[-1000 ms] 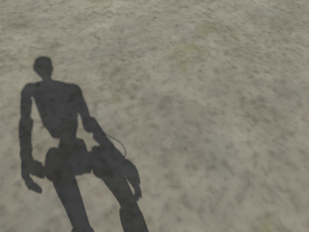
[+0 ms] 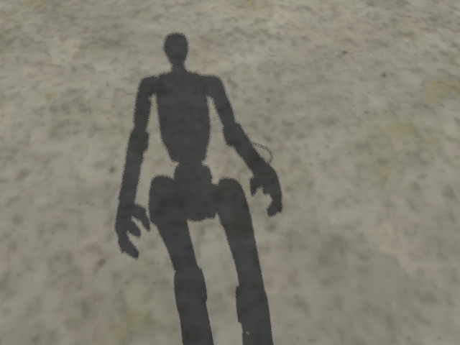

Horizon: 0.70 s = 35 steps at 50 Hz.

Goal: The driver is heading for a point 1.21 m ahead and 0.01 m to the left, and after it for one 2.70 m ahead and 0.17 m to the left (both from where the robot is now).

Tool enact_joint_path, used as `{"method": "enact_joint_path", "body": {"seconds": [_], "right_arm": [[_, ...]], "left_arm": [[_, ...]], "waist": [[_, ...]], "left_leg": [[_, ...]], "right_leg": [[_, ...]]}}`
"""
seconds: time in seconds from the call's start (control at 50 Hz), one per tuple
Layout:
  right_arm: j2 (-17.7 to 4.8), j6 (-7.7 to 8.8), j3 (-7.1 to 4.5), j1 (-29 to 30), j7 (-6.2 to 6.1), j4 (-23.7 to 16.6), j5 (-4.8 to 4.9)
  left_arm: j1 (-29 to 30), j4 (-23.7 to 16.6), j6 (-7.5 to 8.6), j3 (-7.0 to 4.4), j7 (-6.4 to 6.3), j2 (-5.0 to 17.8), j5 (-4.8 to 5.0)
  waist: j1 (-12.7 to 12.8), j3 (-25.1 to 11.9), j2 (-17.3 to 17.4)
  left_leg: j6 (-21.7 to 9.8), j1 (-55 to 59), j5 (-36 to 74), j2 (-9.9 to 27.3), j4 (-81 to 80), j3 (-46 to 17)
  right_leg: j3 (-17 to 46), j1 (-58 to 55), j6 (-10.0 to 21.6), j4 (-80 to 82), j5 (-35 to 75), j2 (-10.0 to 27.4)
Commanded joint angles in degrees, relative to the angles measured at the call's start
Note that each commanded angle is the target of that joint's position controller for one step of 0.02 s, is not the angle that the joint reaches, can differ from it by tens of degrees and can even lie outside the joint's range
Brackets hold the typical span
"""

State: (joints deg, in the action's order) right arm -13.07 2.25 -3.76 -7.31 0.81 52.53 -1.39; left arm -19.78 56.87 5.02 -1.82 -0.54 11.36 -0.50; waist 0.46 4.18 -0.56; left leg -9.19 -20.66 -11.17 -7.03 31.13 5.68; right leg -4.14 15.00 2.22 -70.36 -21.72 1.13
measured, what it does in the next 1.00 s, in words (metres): walks ahead: right foot, then left foot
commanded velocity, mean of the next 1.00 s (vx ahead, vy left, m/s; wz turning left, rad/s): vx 0.50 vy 0.00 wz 0.16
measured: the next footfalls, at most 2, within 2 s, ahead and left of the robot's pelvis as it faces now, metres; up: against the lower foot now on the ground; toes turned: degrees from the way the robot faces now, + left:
right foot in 0.44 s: +0.44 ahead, -0.09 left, +0.00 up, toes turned +14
left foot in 0.92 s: +0.61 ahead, +0.16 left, +0.00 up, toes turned +8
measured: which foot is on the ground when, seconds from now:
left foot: down 0.00-0.44, up 0.46-0.90, down 0.92-1.00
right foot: up 0.00-0.42, down 0.44-0.92, up 0.94-1.00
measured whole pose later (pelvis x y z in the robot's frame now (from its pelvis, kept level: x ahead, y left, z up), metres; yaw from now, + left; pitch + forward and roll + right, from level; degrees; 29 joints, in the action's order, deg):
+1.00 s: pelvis +0.52 +0.05 +0.01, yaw +6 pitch +1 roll -1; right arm -12.4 4.7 -0.8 -4.8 -0.3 43.6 -2.5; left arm -23.5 51.7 2.4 -3.8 0.5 14.5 -0.3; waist 3.7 1.0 -1.1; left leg -2.6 -20.4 -10.5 -0.2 29.4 2.5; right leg 3.0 16.3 4.2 -54.0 -25.0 -2.6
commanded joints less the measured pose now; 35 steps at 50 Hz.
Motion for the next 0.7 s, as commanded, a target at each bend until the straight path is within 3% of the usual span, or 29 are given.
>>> {"method": "enact_joint_path", "body": {"seconds": [0.02,0.04,0.08,0.12,0.22,0.32,0.34,0.38,0.4,0.42,0.44,0.46,0.48,0.5,0.52,0.56,0.6,0.64,0.7], "right_arm": [[-6.4,0.17,-1.76,-8.0,-1.01,0.5,0.83],[-5.6,0.71,-1.35,-7.1,-1.2,0.3,1.02],[-7.0,1.83,-1.43,-8.5,-1.15,0.5,1.49],[-9.0,2.12,-1.87,-10.4,-1.04,0.6,1.42],[-9.0,1.56,-1.9,-16.8,-0.78,0.7,1.22],[-10.0,1.1,-2.05,-20.6,-1.48,0.3,0.42],[-10.4,1.09,-2.17,-20.3,-1.76,0.0,0.29],[-11.3,1.39,-2.33,-17.3,-2.12,-0.9,0.23],[-11.8,1.73,-2.39,-16.5,-1.92,-1.0,0.21],[-11.7,2.14,-2.3,-15.9,-1.46,-1.0,0.46],[-8.7,2.66,-1.41,-16.6,-1.0,-2.2,0.8],[-3.3,2.5,-0.57,-25.7,-0.87,-2.5,2.94],[-7.9,2.04,-0.92,-25.3,-1.27,-1.0,0.78],[-8.1,1.8,-1.04,-20.1,-1.02,-1.5,0.15],[-7.4,1.83,-0.71,-15.9,-0.67,-2.5,-0.11],[-6.5,1.1,-0.54,-13.6,0.17,-3.7,-0.98],[-5.5,0.49,-0.18,-13.5,0.69,-4.0,-1.52],[-4.6,0.32,0.34,-10.5,1.02,-5.1,-1.76],[-3.2,0.49,1.55,-1.6,1.33,-8.3,-1.36]], "left_arm": [[4.3,-7.5,1.46,-1.65,0.3,7.5,-0.58],[3.0,-7.4,0.14,-1.43,0.42,6.5,-1.7],[2.9,-8.2,-1.81,-1.36,0.87,5.6,-2.46],[6.9,-10.2,-2.61,-1.28,1.14,5.6,-2.36],[19.0,-15.2,-2.9,-0.93,1.44,6.1,-1.76],[26.8,-19.2,-2.11,-0.31,1.78,6.9,-1.14],[26.8,-19.8,-1.85,-0.33,1.78,7.4,-1.02],[20.8,-18.5,-1.27,-0.7,1.56,8.7,-0.96],[15.1,-16.6,-0.87,-1.35,1.12,10.1,-0.98],[6.8,-14.2,-0.21,-2.01,0.53,11.3,-1.15],[-1.9,-13.2,0.34,-2.81,-0.33,14.5,-2.35],[-4.4,-12.5,-0.17,-4.3,-0.28,20.4,-3.33],[-1.0,-12.5,-1.04,-3.9,0.34,16.2,-1.76],[4.4,-13.6,-1.05,-2.82,0.58,11.4,-1.16],[6.8,-13.4,-0.76,-2.1,0.85,8.6,-1.31],[5.6,-11.3,-0.11,-1.59,0.76,7.6,-1.1],[2.7,-9.2,0.75,-1.62,1.23,7.9,-0.37],[0.7,-8.1,1.01,-1.8,1.38,8.4,0.19],[-1.8,-6.8,0.38,-2.13,1.08,9.2,0.25]], "waist": [[-0.8,-2.9,-3.3],[0.7,-2.9,-2.5],[1.7,-3.1,-0.9],[1.1,-2.1,0.7],[-3.6,-1.4,3.5],[-6.3,-1.3,4.5],[-5.8,-1.3,4.9],[-2.5,-2.5,5.6],[-0.2,-5.1,5.4],[3.9,-9.4,2.9],[6.9,-16.3,-1.2],[3.1,-23.5,-16.4],[1.5,-19.3,-9.9],[0.6,-9.9,-3.6],[0.5,-5.8,0.0],[-0.8,-3.9,-3.9],[-1.7,-5.0,-5.2],[-1.8,-4.6,-4.8],[-0.3,-1.8,-4.6]], "left_leg": [[-10.2,18.3,14.2,19.7,-17.9,-27.0],[-9.2,14.6,17.1,17.3,-18.3,-23.8],[-8.8,11.8,21.4,15.0,-18.7,-21.2],[-8.1,10.1,21.5,13.5,-19.7,-20.2],[-4.5,15.0,22.6,11.8,-18.6,-21.3],[-4.0,22.6,26.6,13.4,-14.6,-24.6],[-3.4,23.1,27.4,13.9,-13.5,-25.6],[-1.1,21.2,32.7,14.2,-10.5,-24.7],[0.0,20.2,39.5,13.4,-5.4,-23.9],[1.2,18.2,40.3,10.6,4.6,-21.1],[2.2,10.5,26.0,7.5,19.0,-18.6],[4.7,-6.3,-15.4,-2.6,37.0,-12.8],[4.0,-12.3,-17.3,1.0,42.8,-14.1],[4.2,-13.2,-11.7,3.6,42.8,-13.8],[4.4,-12.7,-8.3,5.4,39.9,-13.3],[5.0,-10.1,-7.1,7.2,35.4,-12.2],[5.9,-9.3,-6.9,7.8,32.8,-9.9],[7.3,-11.4,-5.8,9.1,28.9,-7.6],[9.6,-12.5,-0.6,10.2,17.8,-5.6]], "right_leg": [[6.7,22.6,-0.8,-1.4,3.4,4.9],[6.5,19.0,-1.8,1.0,3.5,5.3],[5.3,17.5,-3.4,5.4,3.6,5.2],[4.1,19.0,-4.7,10.6,7.5,5.3],[3.4,23.4,-5.2,23.7,18.6,3.8],[3.9,23.9,-3.8,32.7,19.3,1.0],[4.5,22.1,-3.2,34.9,18.6,0.6],[4.1,11.7,-1.3,39.8,16.4,-0.7],[3.2,3.6,-0.1,40.7,14.6,-2.4],[2.9,-6.8,1.5,44.2,16.5,-2.1],[13.3,-19.7,4.1,44.8,8.6,8.1],[41.4,-33.1,12.4,50.0,6.4,23.6],[48.7,-27.6,13.0,54.2,-2.0,22.9],[39.3,-18.7,11.9,55.4,-2.9,20.3],[31.4,-13.0,10.5,56.2,3.1,17.2],[22.1,-7.9,8.6,57.6,14.8,12.4],[19.6,-8.0,9.6,57.6,24.3,11.1],[18.1,-8.1,10.9,58.8,26.6,10.4],[16.1,-5.6,11.0,60.9,23.7,8.5]]}}
Keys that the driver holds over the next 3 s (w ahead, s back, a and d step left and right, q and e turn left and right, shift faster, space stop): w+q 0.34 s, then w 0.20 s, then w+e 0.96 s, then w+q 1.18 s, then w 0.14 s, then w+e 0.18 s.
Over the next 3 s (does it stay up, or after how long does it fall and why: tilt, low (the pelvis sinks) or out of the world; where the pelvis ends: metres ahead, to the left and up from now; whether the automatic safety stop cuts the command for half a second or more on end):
stays up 1.57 0.02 0.01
